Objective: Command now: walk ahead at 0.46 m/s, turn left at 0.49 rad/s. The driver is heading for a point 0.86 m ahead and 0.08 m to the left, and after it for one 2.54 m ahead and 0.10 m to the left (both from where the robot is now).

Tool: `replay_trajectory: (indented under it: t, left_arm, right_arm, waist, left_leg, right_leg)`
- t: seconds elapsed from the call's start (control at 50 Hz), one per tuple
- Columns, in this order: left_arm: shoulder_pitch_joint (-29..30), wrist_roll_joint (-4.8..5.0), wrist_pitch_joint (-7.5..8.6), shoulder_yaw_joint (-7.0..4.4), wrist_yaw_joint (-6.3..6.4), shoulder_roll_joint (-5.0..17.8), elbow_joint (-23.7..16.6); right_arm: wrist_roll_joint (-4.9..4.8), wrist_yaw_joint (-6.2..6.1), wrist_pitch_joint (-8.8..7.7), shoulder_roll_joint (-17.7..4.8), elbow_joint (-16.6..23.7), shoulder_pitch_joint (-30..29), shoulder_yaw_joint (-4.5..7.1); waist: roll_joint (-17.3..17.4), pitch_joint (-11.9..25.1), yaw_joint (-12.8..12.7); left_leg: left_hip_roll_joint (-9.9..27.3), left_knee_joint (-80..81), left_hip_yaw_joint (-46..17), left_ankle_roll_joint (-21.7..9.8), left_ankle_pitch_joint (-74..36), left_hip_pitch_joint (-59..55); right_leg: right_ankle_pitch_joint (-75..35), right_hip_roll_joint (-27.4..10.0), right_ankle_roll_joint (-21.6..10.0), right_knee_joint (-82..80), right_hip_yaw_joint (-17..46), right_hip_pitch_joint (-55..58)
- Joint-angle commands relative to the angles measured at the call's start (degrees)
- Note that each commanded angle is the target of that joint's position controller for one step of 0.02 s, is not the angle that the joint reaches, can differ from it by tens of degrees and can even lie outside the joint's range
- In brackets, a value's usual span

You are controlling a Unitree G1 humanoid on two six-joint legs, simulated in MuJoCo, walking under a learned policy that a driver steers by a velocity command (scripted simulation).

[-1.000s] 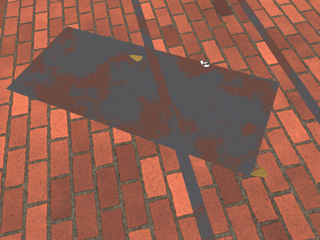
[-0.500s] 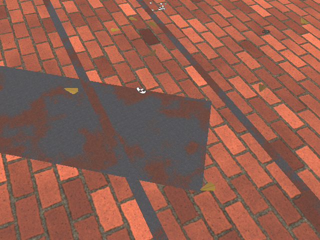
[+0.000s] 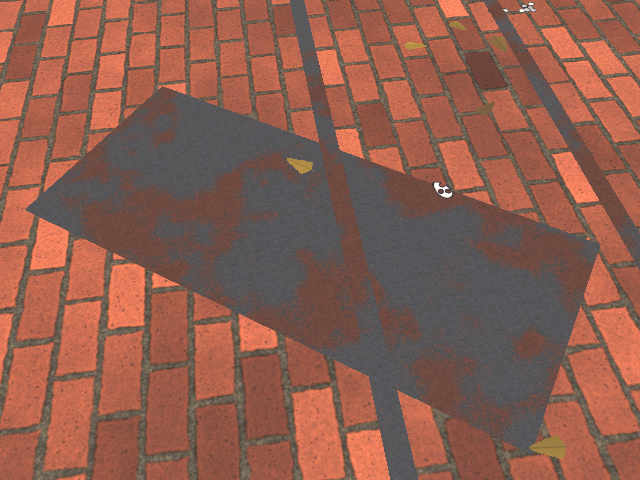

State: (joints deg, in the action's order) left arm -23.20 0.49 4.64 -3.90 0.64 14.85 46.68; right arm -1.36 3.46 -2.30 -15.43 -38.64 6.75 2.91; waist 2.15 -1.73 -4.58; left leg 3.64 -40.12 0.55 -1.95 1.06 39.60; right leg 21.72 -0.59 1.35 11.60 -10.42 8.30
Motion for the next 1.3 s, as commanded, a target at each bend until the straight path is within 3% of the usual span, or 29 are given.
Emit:
replay_trajectory:
  t: [0.02, 0.06, 0.08, 0.1, 0.12, 0.14, 0.16, 0.18, 0.24, 0.34, 0.48, 0.54, 0.58, 0.6, 0.62, 0.64, 0.66, 0.7, 0.76, 0.86, 0.94, 1.02, 1.04, 1.06, 1.08, 1.1, 1.12, 1.18, 1.3]
  left_arm:
    - [1.66, 0.55, -0.14, -2.74, 0.40, 11.67, -2.57]
    - [2.49, 0.63, -1.16, -3.05, 0.86, 13.41, -2.78]
    - [2.18, 0.76, -1.04, -2.65, 1.17, 12.97, -3.39]
    - [-2.34, -1.19, -0.12, -0.38, 0.67, 5.98, -6.30]
    - [-2.16, -0.72, 2.18, 0.91, -0.14, 4.88, -7.39]
    - [6.18, 1.71, 3.36, -0.63, -0.69, 10.06, -9.19]
    - [9.00, 2.23, 3.91, -0.22, -0.63, 9.48, -10.64]
    - [9.34, 0.90, 3.99, -0.13, -0.12, 8.88, -10.30]
    - [5.84, -0.93, 1.91, -0.73, 0.14, 8.86, -9.24]
    - [13.67, -1.80, 0.80, 0.11, 0.59, 6.52, -11.44]
    - [24.56, -0.33, 2.75, 0.57, -1.81, 6.46, -13.63]
    - [22.41, -0.22, 3.23, -0.27, -2.30, 8.12, -13.52]
    - [13.06, -0.79, 3.67, -1.66, -1.72, 10.44, -11.55]
    - [4.05, -1.61, 3.74, -2.48, -1.33, 13.92, -10.91]
    - [-1.91, -1.31, 2.96, -3.79, -1.85, 17.48, -7.54]
    - [-2.61, 0.27, 2.75, -2.52, -2.22, 11.84, -7.58]
    - [0.69, 0.21, 2.41, -1.59, -1.97, 9.01, -7.94]
    - [5.96, -0.76, 1.73, -0.61, -1.81, 7.32, -8.37]
    - [6.92, -0.66, 2.03, -0.07, -1.79, 6.20, -7.60]
    - [5.76, 0.04, 0.93, -0.80, -1.00, 9.55, -5.21]
    - [1.57, 0.86, -0.83, -1.25, -0.15, 10.90, -2.89]
    - [5.00, 1.33, -1.92, -1.62, 0.77, 10.90, -4.28]
    - [4.79, 0.76, -1.79, -1.03, 0.73, 8.70, -5.29]
    - [1.34, -0.77, -1.52, 0.39, 0.53, 4.16, -6.69]
    - [-7.30, 0.17, -1.83, 0.98, 0.48, 4.13, -5.63]
    - [-6.67, 1.04, -2.84, -0.52, 0.62, 9.28, -4.54]
    - [-1.60, 1.30, -3.99, -1.16, 0.97, 10.30, -5.46]
    - [0.26, 0.48, -7.59, -1.54, 2.14, 8.51, -6.35]
    - [6.09, -0.18, -7.75, -0.75, 1.07, 5.66, -10.24]
  right_arm:
    - [-0.10, 0.94, -0.90, -4.04, 7.19, -6.54, 0.95]
    - [-0.29, 0.55, -0.34, -8.20, 5.11, 4.85, 3.26]
    - [-0.42, -0.45, 0.19, -11.61, 3.10, 13.88, 5.12]
    - [-0.15, -1.66, 0.44, -18.20, 2.27, 18.47, 6.49]
    - [-0.27, -1.56, -0.29, -17.45, 3.87, 18.58, 5.59]
    - [0.45, -1.26, -0.83, -13.24, 3.38, 17.54, 4.38]
    - [0.36, -1.29, -1.20, -11.79, 3.00, 14.56, 3.86]
    - [0.31, -1.38, -1.35, -10.29, 3.68, 10.07, 3.26]
    - [1.44, -1.85, -1.76, -8.38, 5.43, 4.03, 2.69]
    - [0.81, -3.22, -2.03, -9.57, 3.00, 7.45, 2.84]
    - [-0.15, -4.06, -0.93, -9.70, -0.23, 13.76, 2.75]
    - [0.30, -4.04, -0.44, -9.72, -1.06, 14.22, 2.76]
    - [0.57, -3.74, -0.30, -7.63, -0.72, 13.26, 2.00]
    - [1.57, -3.67, -0.52, -4.93, 0.38, 14.71, 0.83]
    - [-0.28, -3.66, -1.26, -1.84, 0.19, 22.65, -0.18]
    - [-0.97, -3.84, -1.57, -7.19, -0.31, 19.72, 0.65]
    - [-0.90, -3.84, -1.60, -9.94, 1.05, 12.04, 1.43]
    - [0.85, -3.61, -1.92, -8.20, 2.91, 6.25, 1.18]
    - [0.69, -3.11, -1.64, -5.26, 2.07, 8.46, 0.83]
    - [1.97, -3.08, -2.40, -1.92, 4.02, 0.89, -0.57]
    - [1.58, -2.38, -3.02, -3.25, 4.71, -4.42, -0.01]
    - [2.19, -2.76, -3.30, -6.93, 3.55, 0.63, 1.83]
    - [2.95, -3.33, -3.43, -9.42, 3.15, 4.31, 2.56]
    - [4.28, -4.11, -2.89, -13.22, 3.53, 8.95, 3.21]
    - [3.52, -3.87, -1.47, -11.49, 3.73, 9.38, 2.77]
    - [2.35, -3.62, -0.46, -8.87, 4.20, 7.76, 2.32]
    - [1.76, -3.78, 0.11, -6.45, 4.40, 4.77, 1.62]
    - [2.81, -3.80, 0.65, -6.45, 3.60, -3.35, 1.48]
    - [2.37, -5.07, 0.54, -7.99, 1.41, -4.60, 2.45]
  waist:
    - [-7.78, -3.51, 2.23]
    - [-9.16, 4.61, 9.23]
    - [-7.19, 9.46, 13.91]
    - [8.17, 16.33, 11.19]
    - [9.31, 28.45, 10.13]
    - [3.65, 21.79, 12.83]
    - [1.80, 13.11, 10.76]
    - [-2.53, 7.80, 7.65]
    - [0.69, 4.40, 2.68]
    - [0.60, 0.99, 4.78]
    - [2.83, 1.12, 9.68]
    - [5.04, 1.32, 8.04]
    - [4.35, 6.58, 2.90]
    - [-2.39, 15.69, 0.00]
    - [-21.08, 21.81, 2.09]
    - [-14.81, 17.55, 0.01]
    - [-8.95, 9.28, -1.11]
    - [-4.45, 2.14, 1.42]
    - [-8.06, 2.25, 4.05]
    - [-6.59, 0.65, 3.21]
    - [-7.88, 2.63, 1.48]
    - [-8.22, 5.49, 6.04]
    - [-5.25, 9.30, 7.28]
    - [7.07, 16.91, 7.23]
    - [16.43, 25.64, 5.40]
    - [10.16, 22.95, 5.95]
    - [6.37, 16.36, 5.76]
    - [6.63, 7.05, 2.43]
    - [4.82, 7.49, 3.43]
  left_leg:
    - [-3.26, 3.04, 4.60, -3.47, 5.15, -4.67]
    - [-8.19, 4.48, 7.16, -6.62, 7.90, -20.72]
    - [-8.74, 6.47, 4.43, -8.82, 6.06, -36.89]
    - [6.54, 7.06, -21.43, -16.70, 9.24, -60.28]
    - [16.28, 19.62, -50.33, -24.13, 22.37, -66.70]
    - [14.39, 23.56, -44.38, -19.50, 23.72, -61.91]
    - [12.34, 24.08, -36.56, -17.16, 20.75, -52.53]
    - [9.76, 24.37, -30.10, -15.49, 14.93, -42.55]
    - [5.18, 27.91, -22.09, -15.18, 5.01, -27.75]
    - [1.99, 28.54, -16.08, -13.91, 1.20, -22.18]
    - [3.43, 22.50, -19.33, -11.07, 6.55, -28.84]
    - [5.90, 18.20, -22.84, -9.75, 1.27, -34.06]
    - [1.76, 7.30, -20.12, -7.18, -9.50, -33.20]
    - [-2.03, -9.06, -16.10, -4.78, -0.81, -24.72]
    - [-10.70, -27.93, -9.58, -0.26, 28.01, -3.88]
    - [-7.65, -34.33, -12.53, -0.10, 30.59, 4.20]
    - [-5.30, -35.51, -11.49, -0.24, 25.40, 6.56]
    - [-1.05, -29.97, -7.96, 0.12, 18.42, 4.32]
    - [1.16, -23.32, -5.48, 0.97, 15.55, -1.43]
    - [-0.33, -3.50, -2.19, 3.55, 6.31, -6.16]
    - [-4.47, 6.95, -2.48, 3.76, -4.03, -12.79]
    - [-4.22, 15.88, -3.97, 0.32, -7.41, -23.97]
    - [0.47, 16.17, -6.37, -1.89, -18.62, -33.30]
    - [14.81, 10.85, -17.42, -7.72, -42.48, -50.26]
    - [24.25, 10.85, -28.68, -15.45, -41.26, -56.50]
    - [21.31, 14.79, -28.03, -14.79, -26.15, -50.54]
    - [18.04, 16.85, -22.94, -12.80, -14.91, -45.09]
    - [12.21, 24.24, -11.98, -11.22, -0.93, -25.14]
    - [13.39, 25.75, -3.78, -12.49, -2.12, -24.32]
  right_leg:
    - [-48.94, -15.61, -7.78, 3.41, 1.25, -3.75]
    - [-66.24, -14.42, -6.11, 20.35, -0.83, -4.62]
    - [-61.11, -12.42, -4.15, 34.03, -1.54, -14.05]
    - [-15.88, -5.38, -0.73, 57.86, -0.26, -38.42]
    - [12.37, 2.89, 0.03, 70.28, 13.47, -47.72]
    - [7.49, -0.29, -1.13, 71.71, 17.74, -53.21]
    - [2.61, -2.59, -2.13, 67.67, 16.46, -54.19]
    - [-0.98, -5.02, -2.12, 62.74, 15.88, -51.63]
    - [-6.03, -7.39, -0.61, 56.34, 15.45, -43.04]
    - [-18.65, -5.75, 2.85, 40.85, 14.02, -44.85]
    - [-27.68, -1.30, 1.72, 19.37, 14.12, -39.08]
    - [-19.65, -0.69, -1.16, 16.89, 13.54, -36.03]
    - [-19.13, -1.15, -5.09, 13.97, 12.90, -21.50]
    - [-20.21, -11.06, -9.87, 16.51, 23.24, -5.02]
    - [-5.90, -21.77, -19.38, 10.32, 49.39, 12.59]
    - [8.12, -22.24, -18.12, 5.50, 55.50, 11.00]
    - [7.17, -19.91, -15.50, 4.59, 47.18, 4.01]
    - [-5.62, -15.19, -14.37, 2.52, 35.92, -8.14]
    - [-15.79, -11.32, -13.90, -0.46, 27.72, -13.80]
    - [-39.40, -8.70, -13.60, 0.10, 19.06, -17.95]
    - [-40.91, -7.86, -11.24, 4.98, 18.84, -16.51]
    - [-34.77, -6.85, -7.24, 15.16, 23.01, -16.67]
    - [-28.59, -3.20, -5.01, 22.88, 21.65, -20.73]
    - [-1.16, 2.49, -1.68, 39.78, 17.88, -34.04]
    - [22.65, 4.26, 0.13, 52.82, 16.96, -41.62]
    - [18.28, 1.56, 1.35, 58.66, 17.96, -43.54]
    - [14.35, -0.04, 2.14, 60.53, 15.88, -46.61]
    - [5.79, -2.68, 4.17, 58.17, 13.50, -39.67]
    - [-1.94, -4.45, 2.50, 42.96, 11.39, -33.61]
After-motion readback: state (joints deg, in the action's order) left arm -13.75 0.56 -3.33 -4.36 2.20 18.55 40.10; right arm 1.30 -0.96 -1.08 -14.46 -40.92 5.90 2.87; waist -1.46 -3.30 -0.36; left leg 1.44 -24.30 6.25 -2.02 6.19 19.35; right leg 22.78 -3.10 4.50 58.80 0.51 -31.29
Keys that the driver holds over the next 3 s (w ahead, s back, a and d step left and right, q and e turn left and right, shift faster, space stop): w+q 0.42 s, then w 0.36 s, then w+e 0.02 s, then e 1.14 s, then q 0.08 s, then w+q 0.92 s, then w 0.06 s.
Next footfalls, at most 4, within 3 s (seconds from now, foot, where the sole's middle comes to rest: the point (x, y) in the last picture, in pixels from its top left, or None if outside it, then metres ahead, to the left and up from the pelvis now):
0.08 left None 0.23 0.12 -0.76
0.58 right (375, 441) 0.54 -0.02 -0.76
1.04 left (244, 363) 0.69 0.27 -0.76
1.46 right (360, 381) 0.67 0.01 -0.76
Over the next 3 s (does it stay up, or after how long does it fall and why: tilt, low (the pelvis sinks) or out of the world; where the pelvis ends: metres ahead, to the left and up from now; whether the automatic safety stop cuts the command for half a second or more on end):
stays up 0.97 0.18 0.02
